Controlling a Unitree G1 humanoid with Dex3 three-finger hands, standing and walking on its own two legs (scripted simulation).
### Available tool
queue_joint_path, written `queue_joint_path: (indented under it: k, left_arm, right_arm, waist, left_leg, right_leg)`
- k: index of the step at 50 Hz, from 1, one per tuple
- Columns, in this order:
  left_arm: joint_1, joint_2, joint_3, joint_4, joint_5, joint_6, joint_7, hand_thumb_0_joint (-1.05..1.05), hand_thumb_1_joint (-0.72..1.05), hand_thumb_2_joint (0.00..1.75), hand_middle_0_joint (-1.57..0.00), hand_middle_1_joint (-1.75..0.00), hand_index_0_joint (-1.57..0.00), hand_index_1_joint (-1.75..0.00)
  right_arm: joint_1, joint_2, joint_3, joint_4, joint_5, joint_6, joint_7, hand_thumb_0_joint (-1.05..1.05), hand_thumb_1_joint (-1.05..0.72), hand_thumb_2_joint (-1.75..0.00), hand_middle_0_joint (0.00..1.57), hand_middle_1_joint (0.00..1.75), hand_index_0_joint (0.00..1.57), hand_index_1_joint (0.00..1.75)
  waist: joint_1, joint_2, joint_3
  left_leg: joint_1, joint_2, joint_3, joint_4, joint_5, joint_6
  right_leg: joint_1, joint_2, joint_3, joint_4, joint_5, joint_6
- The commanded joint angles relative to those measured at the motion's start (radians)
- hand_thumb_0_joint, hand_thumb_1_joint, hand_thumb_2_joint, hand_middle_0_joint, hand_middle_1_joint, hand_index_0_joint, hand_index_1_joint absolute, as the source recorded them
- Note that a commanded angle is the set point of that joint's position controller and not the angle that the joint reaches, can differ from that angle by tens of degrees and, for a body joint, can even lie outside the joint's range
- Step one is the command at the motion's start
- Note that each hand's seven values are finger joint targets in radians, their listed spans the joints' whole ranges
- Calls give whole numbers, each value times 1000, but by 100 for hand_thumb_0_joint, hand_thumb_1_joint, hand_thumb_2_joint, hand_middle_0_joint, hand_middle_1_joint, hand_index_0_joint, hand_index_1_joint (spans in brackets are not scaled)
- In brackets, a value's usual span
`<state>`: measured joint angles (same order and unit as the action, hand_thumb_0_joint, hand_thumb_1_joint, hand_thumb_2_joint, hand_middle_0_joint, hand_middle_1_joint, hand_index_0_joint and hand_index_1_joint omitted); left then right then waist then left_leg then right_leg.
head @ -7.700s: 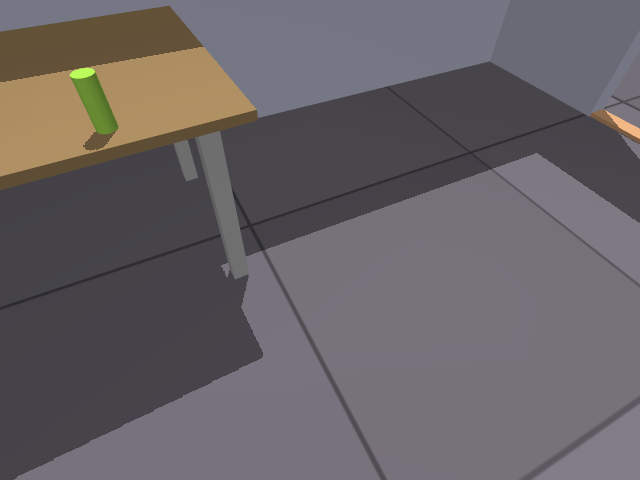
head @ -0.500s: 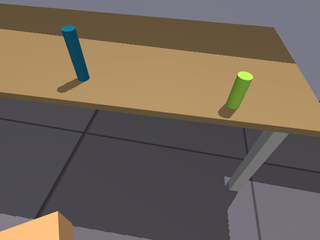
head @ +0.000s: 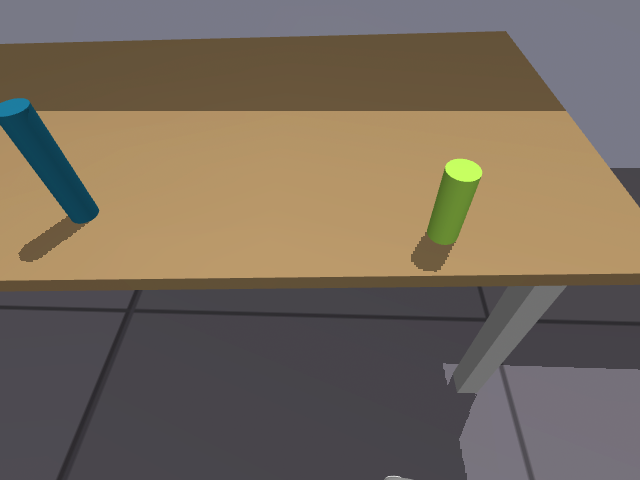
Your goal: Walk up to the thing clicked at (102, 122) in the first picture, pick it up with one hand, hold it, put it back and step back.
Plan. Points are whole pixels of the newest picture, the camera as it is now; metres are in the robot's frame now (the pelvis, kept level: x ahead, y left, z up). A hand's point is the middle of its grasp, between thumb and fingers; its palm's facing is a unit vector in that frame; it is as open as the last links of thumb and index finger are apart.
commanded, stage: walk up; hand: right
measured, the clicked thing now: (452, 204) +0.50 -0.20 +0.05
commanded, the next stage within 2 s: stand in 1.98 s
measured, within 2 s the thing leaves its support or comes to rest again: neither
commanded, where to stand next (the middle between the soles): +0.11 +0.01 m, yaw +0 degrees
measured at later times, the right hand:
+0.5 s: hand (526, 468) +0.17 -0.27 -0.14, palm faces -0.05 +0.92 -0.39, open 7.4 cm
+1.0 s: hand out of the picture +0.15 -0.25 -0.13, palm faces -0.05 +0.95 -0.31, open 7.4 cm
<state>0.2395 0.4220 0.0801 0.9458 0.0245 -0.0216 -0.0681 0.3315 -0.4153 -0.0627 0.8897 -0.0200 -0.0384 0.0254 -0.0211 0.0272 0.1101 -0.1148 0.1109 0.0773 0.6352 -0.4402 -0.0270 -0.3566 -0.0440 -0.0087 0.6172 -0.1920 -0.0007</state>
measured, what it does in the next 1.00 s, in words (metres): steps on the spot: left foot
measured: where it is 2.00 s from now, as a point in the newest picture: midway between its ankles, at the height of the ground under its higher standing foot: outside the picture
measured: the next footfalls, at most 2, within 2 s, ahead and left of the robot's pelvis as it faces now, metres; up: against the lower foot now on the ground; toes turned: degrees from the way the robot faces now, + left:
left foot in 0.32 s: +0.14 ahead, +0.13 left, +0.00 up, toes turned +1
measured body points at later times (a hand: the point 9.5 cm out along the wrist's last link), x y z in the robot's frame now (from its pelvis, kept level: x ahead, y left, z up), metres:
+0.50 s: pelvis +0.07 -0.01 +0.00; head +0.12 +0.01 +0.44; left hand +0.17 +0.31 -0.13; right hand +0.18 -0.32 -0.11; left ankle +0.10 +0.12 -0.72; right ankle +0.05 -0.13 -0.72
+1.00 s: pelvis +0.04 +0.00 +0.02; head +0.06 +0.00 +0.47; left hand +0.14 +0.31 -0.10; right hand +0.15 -0.30 -0.11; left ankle +0.10 +0.13 -0.72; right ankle +0.05 -0.13 -0.72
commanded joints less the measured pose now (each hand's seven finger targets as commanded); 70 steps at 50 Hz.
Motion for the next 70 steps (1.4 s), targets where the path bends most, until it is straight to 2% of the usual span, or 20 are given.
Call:
queue_joint_path:
  k: [1, 2, 6, 13, 15, 16, 17, 18, 19, 21, 24, 26, 28, 29, 31, 34, 38, 45, 52, 70]
  left_arm:
    - [131, 303, 68, -75, -12, -41, 52, 0, 90, 90, -20, -30, -20, -30]
    - [100, 330, 71, -87, -16, -35, 53, 0, 90, 90, -20, -30, -20, -30]
    - [17, 228, 34, -112, -25, -35, 74, 0, 90, 90, -20, -30, -20, -30]
    - [-31, 215, 13, -126, -26, -28, 95, 0, 90, 90, -20, -30, -20, -30]
    - [-91, 216, 6, -139, -45, -16, 96, 0, 90, 90, -20, -30, -20, -30]
    - [-86, 182, -3, -146, -52, -8, 97, 0, 90, 90, -20, -30, -20, -30]
    - [-73, 153, -7, -151, -60, -1, 97, 0, 90, 90, -20, -30, -20, -30]
    - [-59, 163, -7, -121, -61, 13, 104, 0, 90, 90, -20, -30, -20, -30]
    - [-46, 179, 2, -91, -50, 18, 107, 0, 90, 90, -20, -30, -20, -30]
    - [-45, 167, 3, -68, -46, 11, 97, 0, 90, 90, -20, -30, -20, -30]
    - [-24, 160, 1, -43, -39, -11, 94, 0, 90, 90, -20, -30, -20, -30]
    - [-41, 221, 9, -27, -26, -24, 103, 0, 90, 90, -20, -30, -20, -30]
    - [-105, 269, 14, -36, -26, -27, 103, 0, 90, 90, -20, -30, -20, -30]
    - [-145, 264, 8, -39, -25, -26, 102, 0, 90, 90, -20, -30, -20, -30]
    - [-180, 229, -6, -34, -26, -19, 98, 0, 90, 90, -20, -30, -20, -30]
    - [-157, 184, -17, -5, -24, -16, 91, 0, 90, 90, -20, -30, -20, -30]
    - [-200, 205, -19, 16, -23, -19, 86, 0, 90, 90, -20, -30, -20, -30]
    - [-204, 180, -25, 66, -23, -10, 75, 0, 90, 90, -20, -30, -20, -30]
    - [-192, 168, -21, 90, -19, -8, 68, 0, 90, 90, -20, -30, -20, -30]
    - [-179, 157, -23, 118, -15, -12, 74, 0, 90, 90, -20, -30, -20, -30]
  right_arm:
    - [51, -124, -19, -108, 24, 3, -28, 0, -90, -90, 20, 30, 20, 30]
    - [42, -190, -40, -92, 16, 10, -39, 0, -90, -90, 20, 30, 20, 30]
    - [43, -157, -31, -45, 32, 17, -37, 0, -90, -90, 20, 30, 20, 30]
    - [-56, -124, -23, -34, 16, 21, -39, 0, -90, -90, 20, 30, 20, 30]
    - [-20, -141, -37, -9, 11, 18, -41, 0, -90, -90, 20, 30, 20, 30]
    - [-43, -195, -51, -13, 0, 17, -44, 0, -90, -90, 20, 30, 20, 30]
    - [-100, -263, -66, -43, -3, 16, -43, 0, -90, -90, 20, 30, 20, 30]
    - [-173, -289, -61, -59, 8, 17, -36, 0, -90, -90, 20, 30, 20, 30]
    - [-221, -276, -59, -58, 10, 16, -32, 0, -90, -90, 20, 30, 20, 30]
    - [-229, -228, -42, -55, 6, 22, -33, 0, -90, -90, 20, 30, 20, 30]
    - [-247, -201, -30, -46, 23, 26, -36, 0, -90, -90, 20, 30, 20, 30]
    - [-250, -165, -18, -46, 36, 34, -34, 0, -90, -90, 20, 30, 20, 30]
    - [-232, -155, -16, -39, 33, 41, -34, 0, -90, -90, 20, 30, 20, 30]
    - [-221, -158, -20, -23, 27, 43, -36, 0, -90, -90, 20, 30, 20, 30]
    - [-244, -177, -28, -1, 29, 36, -30, 0, -90, -90, 20, 30, 20, 30]
    - [-284, -183, -20, 14, 29, 29, -20, 0, -90, -90, 20, 30, 20, 30]
    - [-302, -173, -3, 47, 27, 34, -15, 0, -90, -90, 20, 30, 20, 30]
    - [-346, -172, 6, 100, 18, 30, -6, 0, -90, -90, 20, 30, 20, 30]
    - [-341, -167, 3, 131, 10, 24, -5, 0, -90, -90, 20, 30, 20, 30]
    - [-308, -153, 3, 156, 18, 27, -13, 0, -90, -90, 20, 30, 20, 30]
  waist:
    - [75, -292, -165]
    - [73, -269, -118]
    - [25, -190, -114]
    - [29, -185, -159]
    - [-16, -150, -174]
    - [-4, -48, -180]
    - [19, 81, -186]
    - [30, 162, -169]
    - [38, 205, -147]
    - [45, 197, -147]
    - [65, 158, -232]
    - [57, 53, -263]
    - [24, -35, -221]
    - [7, -65, -198]
    - [-2, -74, -171]
    - [24, -74, -195]
    - [14, -100, -161]
    - [38, -33, -99]
    - [40, 12, -127]
    - [23, -8, -133]
  left_leg:
    - [-362, -127, -55, 456, -131, 49]
    - [-334, -86, -91, 500, -200, 48]
    - [-314, -59, -122, 441, -58, 46]
    - [-167, -74, -68, 36, 82, 32]
    - [-43, -82, -74, -125, 329, 56]
    - [-6, -4, -190, -150, 487, 81]
    - [-25, 131, -367, -196, 572, 146]
    - [-137, 214, -434, -218, 555, 249]
    - [-196, 239, -462, -208, 560, 297]
    - [-143, 151, -316, -154, 611, 248]
    - [-53, 62, -208, 11, 758, 147]
    - [-143, -5, -166, 91, 653, 86]
    - [-156, -55, -128, 93, 371, 55]
    - [-128, -50, -130, 63, 364, 59]
    - [-44, -21, -154, -23, 449, 80]
    - [-29, 29, -212, -78, 503, 125]
    - [-23, -21, -163, -114, 407, 82]
    - [-72, 5, -210, -275, 234, 75]
    - [-79, 11, -227, -351, 118, 61]
    - [-61, 10, -207, -333, 254, 56]
  right_leg:
    - [337, -326, 545, -321, 108, -224]
    - [249, -360, 594, -300, 78, -302]
    - [190, -197, 222, -197, 340, -214]
    - [150, -196, 147, -36, 630, -205]
    - [66, -188, 149, 27, 481, -149]
    - [-2, -144, 131, 72, 327, -101]
    - [-32, -27, 46, 156, 91, -43]
    - [38, 47, -7, 218, -219, -24]
    - [83, 38, 12, 286, -371, -24]
    - [62, 34, 16, 182, -370, -39]
    - [148, -5, 21, -49, 58, -39]
    - [260, -105, 163, -53, 340, -90]
    - [210, -228, 262, -69, 443, -182]
    - [164, -226, 255, -69, 411, -179]
    - [76, -147, 145, -75, 293, -105]
    - [120, -74, 80, -78, 124, -43]
    - [111, -118, 145, -175, 74, -56]
    - [146, -86, 110, -271, -107, -34]
    - [199, -75, 84, -303, -99, -33]
    - [205, -82, 79, -331, -4, -26]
